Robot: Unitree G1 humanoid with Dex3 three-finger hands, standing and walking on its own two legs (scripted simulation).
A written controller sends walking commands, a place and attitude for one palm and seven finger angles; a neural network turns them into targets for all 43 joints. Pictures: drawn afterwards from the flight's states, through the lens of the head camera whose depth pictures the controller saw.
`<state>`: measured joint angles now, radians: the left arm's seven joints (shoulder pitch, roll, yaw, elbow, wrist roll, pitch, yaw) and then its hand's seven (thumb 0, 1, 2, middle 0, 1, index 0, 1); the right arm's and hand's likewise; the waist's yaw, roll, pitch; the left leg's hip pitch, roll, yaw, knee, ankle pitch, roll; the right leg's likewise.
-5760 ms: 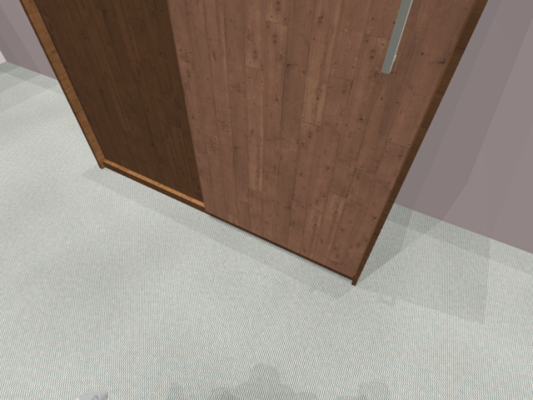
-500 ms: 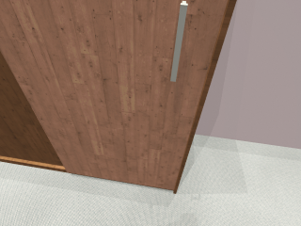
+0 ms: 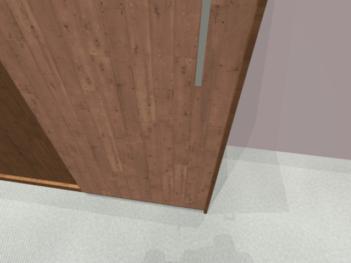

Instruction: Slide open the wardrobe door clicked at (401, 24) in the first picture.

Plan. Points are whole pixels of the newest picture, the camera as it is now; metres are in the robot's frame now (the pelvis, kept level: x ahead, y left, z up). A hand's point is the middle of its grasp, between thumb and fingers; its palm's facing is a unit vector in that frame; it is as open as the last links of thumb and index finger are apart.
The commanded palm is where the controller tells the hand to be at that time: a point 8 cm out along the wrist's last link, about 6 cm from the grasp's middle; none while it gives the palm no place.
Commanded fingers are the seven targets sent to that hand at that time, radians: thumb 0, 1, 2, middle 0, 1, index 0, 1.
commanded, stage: look again from close up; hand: right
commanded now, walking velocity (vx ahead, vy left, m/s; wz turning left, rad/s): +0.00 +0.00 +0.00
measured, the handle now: (202, 41) +0.55 -0.02 +0.26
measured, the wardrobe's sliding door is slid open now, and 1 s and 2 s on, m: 0.00 0.00 0.00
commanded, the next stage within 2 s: none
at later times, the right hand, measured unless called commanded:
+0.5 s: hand out of the picture +0.06 -0.23 -0.16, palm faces -0.02 +0.96 -0.29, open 7.4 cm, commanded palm none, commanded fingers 0.00 -0.90 -0.90 0.20 0.30 0.20 0.30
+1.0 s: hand out of the picture +0.08 -0.24 -0.16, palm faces -0.01 +0.95 -0.32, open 7.4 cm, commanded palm none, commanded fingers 0.00 -0.90 -0.90 0.20 0.30 0.20 0.30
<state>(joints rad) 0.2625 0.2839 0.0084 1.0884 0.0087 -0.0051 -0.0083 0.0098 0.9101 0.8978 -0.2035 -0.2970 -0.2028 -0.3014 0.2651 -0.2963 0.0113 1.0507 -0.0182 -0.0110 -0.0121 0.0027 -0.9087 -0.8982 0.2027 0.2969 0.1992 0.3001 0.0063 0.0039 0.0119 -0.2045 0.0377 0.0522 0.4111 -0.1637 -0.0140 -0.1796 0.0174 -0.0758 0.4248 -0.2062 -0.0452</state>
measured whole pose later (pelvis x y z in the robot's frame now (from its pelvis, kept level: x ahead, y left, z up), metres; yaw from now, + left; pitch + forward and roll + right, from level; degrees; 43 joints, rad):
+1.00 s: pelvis +0.03 +0.00 +0.01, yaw -1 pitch -2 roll +0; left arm 0.14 0.31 0.00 1.12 0.01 -0.01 -0.01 0.01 0.91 0.90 -0.20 -0.30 -0.20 -0.30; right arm 0.18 -0.31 0.01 1.09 -0.02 -0.02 -0.01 0.00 -0.91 -0.90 0.20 0.30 0.20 0.30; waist 0.00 0.00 0.03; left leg -0.12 0.05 0.07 0.33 -0.16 -0.02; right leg -0.09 0.03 -0.06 0.32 -0.19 -0.04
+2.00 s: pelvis +0.04 +0.01 +0.01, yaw -1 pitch -2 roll +0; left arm 0.15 0.31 -0.01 1.13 0.01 -0.02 0.00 0.01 0.91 0.90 -0.20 -0.30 -0.20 -0.30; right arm 0.17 -0.32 0.01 1.10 -0.01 -0.02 -0.01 0.00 -0.91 -0.90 0.20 0.30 0.20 0.30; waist 0.00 0.01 0.03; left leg -0.09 0.02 0.07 0.30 -0.17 0.00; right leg -0.07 0.01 -0.05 0.29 -0.19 -0.02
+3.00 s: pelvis +0.04 +0.01 +0.01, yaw -1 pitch -2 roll +0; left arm 0.14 0.33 -0.01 1.13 0.01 -0.02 0.00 0.01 0.91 0.90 -0.20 -0.30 -0.20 -0.30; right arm 0.16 -0.33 0.00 1.11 -0.02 -0.02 0.00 0.00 -0.91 -0.90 0.20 0.30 0.20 0.30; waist 0.00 0.01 0.03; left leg -0.08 0.02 0.07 0.28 -0.17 0.00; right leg -0.05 0.01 -0.05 0.27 -0.19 -0.02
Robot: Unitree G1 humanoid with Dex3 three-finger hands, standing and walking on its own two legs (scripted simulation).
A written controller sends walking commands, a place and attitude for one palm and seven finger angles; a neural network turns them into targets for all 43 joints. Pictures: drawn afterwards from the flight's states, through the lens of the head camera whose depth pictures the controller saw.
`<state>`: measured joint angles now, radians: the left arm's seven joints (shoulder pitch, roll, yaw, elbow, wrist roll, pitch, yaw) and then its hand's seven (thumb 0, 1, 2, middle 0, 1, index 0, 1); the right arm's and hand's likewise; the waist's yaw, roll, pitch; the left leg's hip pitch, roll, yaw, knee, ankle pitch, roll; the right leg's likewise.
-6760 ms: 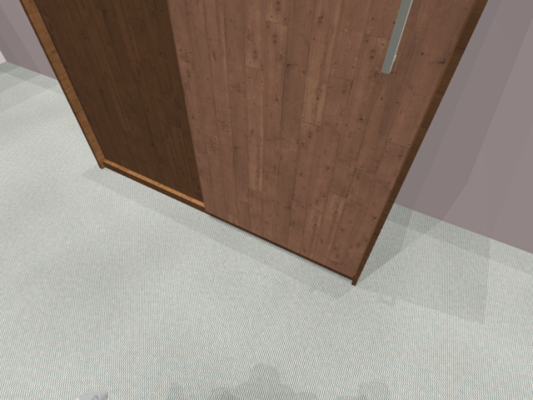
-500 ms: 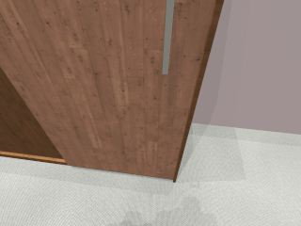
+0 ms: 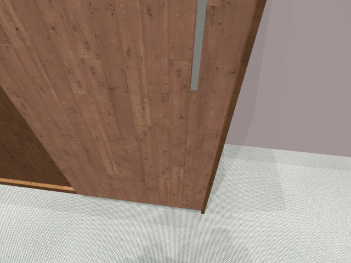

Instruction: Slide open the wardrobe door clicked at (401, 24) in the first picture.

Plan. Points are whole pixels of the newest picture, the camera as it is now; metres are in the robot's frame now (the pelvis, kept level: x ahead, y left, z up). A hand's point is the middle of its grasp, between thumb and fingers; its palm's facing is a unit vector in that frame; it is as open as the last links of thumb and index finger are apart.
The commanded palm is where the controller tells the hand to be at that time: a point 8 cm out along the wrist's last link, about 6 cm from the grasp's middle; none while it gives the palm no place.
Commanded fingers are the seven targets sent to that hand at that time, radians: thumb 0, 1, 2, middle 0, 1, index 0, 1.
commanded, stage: look again from close up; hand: right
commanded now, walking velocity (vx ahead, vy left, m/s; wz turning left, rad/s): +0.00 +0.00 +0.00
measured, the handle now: (198, 44) +0.52 -0.01 +0.26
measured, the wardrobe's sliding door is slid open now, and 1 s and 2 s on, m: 0.00 0.00 0.00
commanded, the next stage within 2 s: none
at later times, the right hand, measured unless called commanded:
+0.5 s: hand out of the picture +0.07 -0.22 -0.16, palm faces -0.03 +0.95 -0.31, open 7.4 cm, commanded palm none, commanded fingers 0.00 -0.90 -0.90 0.20 0.30 0.20 0.30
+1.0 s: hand out of the picture +0.07 -0.22 -0.16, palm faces -0.02 +0.95 -0.31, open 7.4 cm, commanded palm none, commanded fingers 0.00 -0.90 -0.90 0.20 0.30 0.20 0.30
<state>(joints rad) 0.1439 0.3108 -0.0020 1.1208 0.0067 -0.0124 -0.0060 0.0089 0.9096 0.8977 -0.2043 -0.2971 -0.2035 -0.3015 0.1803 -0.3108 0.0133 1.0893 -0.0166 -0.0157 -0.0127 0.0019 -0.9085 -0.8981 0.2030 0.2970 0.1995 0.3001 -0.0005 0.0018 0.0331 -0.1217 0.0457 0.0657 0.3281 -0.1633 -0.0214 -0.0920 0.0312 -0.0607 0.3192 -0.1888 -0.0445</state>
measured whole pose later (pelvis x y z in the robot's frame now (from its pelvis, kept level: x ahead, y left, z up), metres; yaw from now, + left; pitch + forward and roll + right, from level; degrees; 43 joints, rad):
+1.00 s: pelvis +0.01 +0.01 +0.00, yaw +0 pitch -2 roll +0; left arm 0.15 0.31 -0.01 1.13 0.01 -0.02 0.00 0.01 0.91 0.90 -0.20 -0.30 -0.20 -0.30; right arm 0.17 -0.32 0.01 1.10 -0.01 -0.02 -0.01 0.00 -0.91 -0.90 0.20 0.30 0.20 0.30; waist 0.00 0.01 0.03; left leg -0.09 0.02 0.07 0.30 -0.17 0.00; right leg -0.07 0.01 -0.05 0.29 -0.19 -0.02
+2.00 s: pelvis +0.02 +0.01 +0.00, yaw +0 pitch -2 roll +0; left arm 0.14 0.33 -0.01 1.13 0.01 -0.02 0.00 0.01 0.91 0.90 -0.20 -0.30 -0.20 -0.30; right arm 0.16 -0.33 0.00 1.11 -0.02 -0.02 0.00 0.00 -0.91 -0.90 0.20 0.30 0.20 0.30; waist 0.00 0.01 0.03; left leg -0.08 0.02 0.07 0.28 -0.17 0.00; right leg -0.05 0.01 -0.05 0.27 -0.19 -0.02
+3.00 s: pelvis +0.02 +0.02 +0.00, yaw +0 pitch -2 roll +0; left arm 0.14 0.33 -0.01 1.13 0.01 -0.02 0.00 0.01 0.91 0.90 -0.21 -0.30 -0.20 -0.30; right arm 0.16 -0.33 0.00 1.12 -0.02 -0.02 0.00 0.00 -0.91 -0.90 0.20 0.30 0.20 0.30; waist 0.00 0.01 0.03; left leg -0.08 0.02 0.08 0.28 -0.17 0.00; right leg -0.05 0.00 -0.05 0.27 -0.19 -0.01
